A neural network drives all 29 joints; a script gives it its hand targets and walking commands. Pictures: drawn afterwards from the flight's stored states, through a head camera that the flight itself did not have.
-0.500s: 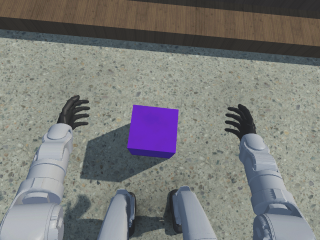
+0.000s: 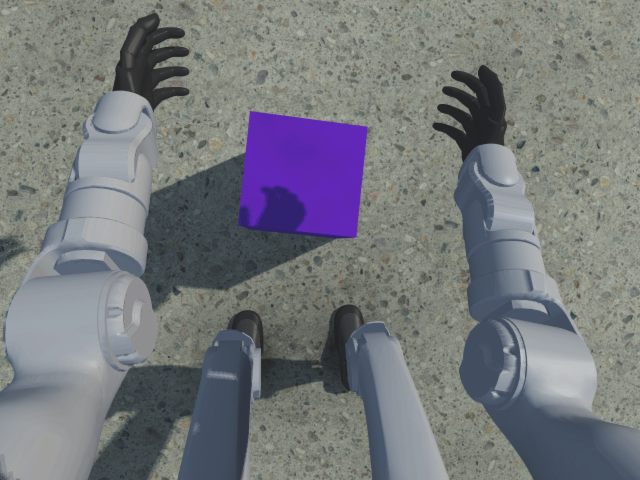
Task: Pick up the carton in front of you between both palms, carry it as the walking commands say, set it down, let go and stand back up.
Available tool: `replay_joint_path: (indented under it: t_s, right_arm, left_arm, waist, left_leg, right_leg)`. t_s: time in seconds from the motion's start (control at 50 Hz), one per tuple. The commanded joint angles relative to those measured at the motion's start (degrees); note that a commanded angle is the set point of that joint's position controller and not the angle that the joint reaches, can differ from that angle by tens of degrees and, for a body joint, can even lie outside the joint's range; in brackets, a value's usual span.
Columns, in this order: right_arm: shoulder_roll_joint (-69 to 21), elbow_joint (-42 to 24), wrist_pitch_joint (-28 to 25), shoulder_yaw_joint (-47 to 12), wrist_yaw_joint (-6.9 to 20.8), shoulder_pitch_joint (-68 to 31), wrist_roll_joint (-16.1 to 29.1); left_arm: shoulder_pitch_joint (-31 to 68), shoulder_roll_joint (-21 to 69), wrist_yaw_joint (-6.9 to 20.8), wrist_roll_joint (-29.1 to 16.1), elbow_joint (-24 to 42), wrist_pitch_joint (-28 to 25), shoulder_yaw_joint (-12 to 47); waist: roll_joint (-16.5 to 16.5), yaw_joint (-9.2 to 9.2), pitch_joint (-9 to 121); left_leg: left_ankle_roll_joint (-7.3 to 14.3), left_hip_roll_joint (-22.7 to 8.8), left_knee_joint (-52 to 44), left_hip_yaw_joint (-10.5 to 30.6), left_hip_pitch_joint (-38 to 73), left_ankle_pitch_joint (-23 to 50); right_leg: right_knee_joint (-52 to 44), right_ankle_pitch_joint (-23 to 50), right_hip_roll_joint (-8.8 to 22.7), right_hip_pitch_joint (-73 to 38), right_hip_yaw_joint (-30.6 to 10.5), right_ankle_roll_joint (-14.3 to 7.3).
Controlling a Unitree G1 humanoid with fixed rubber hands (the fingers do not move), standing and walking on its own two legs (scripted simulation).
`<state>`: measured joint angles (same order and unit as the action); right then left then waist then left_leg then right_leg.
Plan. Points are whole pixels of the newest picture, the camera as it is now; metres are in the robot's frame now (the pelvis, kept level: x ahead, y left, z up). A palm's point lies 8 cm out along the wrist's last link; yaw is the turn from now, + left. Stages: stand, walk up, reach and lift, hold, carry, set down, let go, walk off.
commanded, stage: reach and lift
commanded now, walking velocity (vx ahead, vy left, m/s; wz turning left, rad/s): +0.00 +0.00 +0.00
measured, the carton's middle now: (300, 185) +0.49 -0.02 -0.50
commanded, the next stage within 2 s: none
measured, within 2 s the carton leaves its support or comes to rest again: leaves its support in 1.52 s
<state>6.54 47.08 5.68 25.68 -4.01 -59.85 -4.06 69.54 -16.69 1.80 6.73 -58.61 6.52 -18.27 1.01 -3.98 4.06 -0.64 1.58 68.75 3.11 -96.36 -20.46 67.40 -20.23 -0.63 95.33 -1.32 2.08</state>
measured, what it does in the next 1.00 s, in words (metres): lowers itself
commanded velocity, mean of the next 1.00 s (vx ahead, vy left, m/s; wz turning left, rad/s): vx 0.00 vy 0.00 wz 0.00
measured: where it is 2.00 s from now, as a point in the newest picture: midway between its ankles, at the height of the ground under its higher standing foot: (300, 366)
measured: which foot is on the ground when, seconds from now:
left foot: down 0.00-1.00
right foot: down 0.00-1.00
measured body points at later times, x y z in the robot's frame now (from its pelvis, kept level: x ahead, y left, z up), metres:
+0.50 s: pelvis -0.05 +0.00 -0.21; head +0.31 +0.00 +0.06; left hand +0.52 +0.17 -0.37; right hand +0.48 -0.21 -0.37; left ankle +0.07 +0.12 -0.59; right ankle +0.07 -0.14 -0.59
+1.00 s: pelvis -0.04 +0.00 -0.26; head +0.33 +0.00 -0.01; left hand +0.53 +0.15 -0.44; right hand +0.48 -0.20 -0.44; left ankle +0.06 +0.12 -0.59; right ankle +0.07 -0.13 -0.59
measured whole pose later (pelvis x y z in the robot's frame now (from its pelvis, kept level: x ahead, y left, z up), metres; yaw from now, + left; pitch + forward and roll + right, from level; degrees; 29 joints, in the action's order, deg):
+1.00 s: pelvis -0.04 +0.00 -0.26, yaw -2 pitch +38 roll -3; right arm 15.1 62.1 1.1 8.9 -8.7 -77.9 13.6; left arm 85.0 -24.4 -4.5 -12.6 -68.3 2.0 1.5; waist -0.9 -3.1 -18.5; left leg -1.6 1.9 127.2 3.3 -131.6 -34.1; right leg 125.0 -32.8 -2.4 130.7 -1.0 3.6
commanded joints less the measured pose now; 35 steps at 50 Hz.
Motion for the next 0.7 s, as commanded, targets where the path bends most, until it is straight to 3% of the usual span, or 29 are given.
replay_joint_path:
  t_s: [0.0,0.1,0.2,0.3,0.38,0.48,0.58,0.68]
  right_arm:
    - [4.7,-3.39,-2.91,0.82,0.49,-5.93,-0.5]
    - [6.28,-2.28,-4.27,-1.42,-0.15,-5.17,2.06]
    - [10.14,-4.94,-4.33,-7.1,-1.82,-8.77,7.89]
    - [13.19,-6.99,-2.68,-11.18,-3.35,-14.55,12.86]
    - [14.61,-4.66,-1.03,-12.42,-4.32,-20.27,14.9]
    - [14.97,3.26,-0.94,-12.51,-4.34,-26.25,14.46]
    - [15.71,9.36,-2.59,-12.8,-4.06,-30.68,14.2]
    - [17.4,8.97,-4.64,-14.38,-4.41,-34.46,16.07]
  left_arm:
    - [7.9,-2.63,-1.0,0.15,4.49,-2.3,-0.16]
    - [6.74,-3.7,-2.75,-2.45,5.8,-3.72,2.22]
    - [10.44,-8.23,-4.47,-8.56,9.98,-4.06,7.95]
    - [16.68,-11.47,-5.31,-13.18,11.84,-2.76,11.7]
    - [22.06,-13.37,-5.7,-15.08,8.16,-1.35,12.89]
    - [26.8,-13.72,-5.52,-15.97,-0.39,-1.44,14.0]
    - [30.3,-15.34,-5.37,-16.78,-6.05,-3.19,15.15]
    - [33.74,-17.05,-5.8,-18.68,-4.66,-5.22,17.36]
  waist:
    - [4.46,-0.61,52.06]
    - [4.39,-0.17,54.52]
    - [4.13,0.02,64.06]
    - [4.8,-0.13,67.78]
    - [4.63,-0.04,62.49]
    - [3.23,-0.26,50.61]
    - [2.38,0.06,44.78]
    - [2.87,-0.18,48.17]
  left_leg:
    - [-0.95,2.16,4.5,-1.31,30.73,29.11]
    - [-1.47,2.12,14.28,-1.66,21.37,28.01]
    - [-1.71,1.98,23.84,-2.89,18.18,25.82]
    - [-1.86,1.72,30.98,-4.07,16.3,17.62]
    - [-1.79,0.93,34.01,-4.82,10.99,6.69]
    - [-1.26,-0.31,37.45,-4.2,2.5,-3.19]
    - [-1.17,-0.94,41.72,-3.49,-2.07,-3.07]
    - [-1.19,-1.23,45.86,-3.15,0.35,1.68]
  right_leg:
    - [3.74,23.36,-3.76,-13.4,4.97,1.99]
    - [13.62,23.39,-3.65,-6.64,4.65,2.47]
    - [23.66,24.14,-3.43,-8.07,5.18,2.74]
    - [30.9,17.28,-3.1,-6.9,6.35,2.5]
    - [34.32,8.04,-2.36,-4.04,6.53,2.13]
    - [38.04,-0.36,-1.2,1.0,5.91,2.02]
    - [42.55,0.04,-0.78,2.51,5.07,1.94]
    - [46.51,4.89,-0.63,1.56,4.82,1.89]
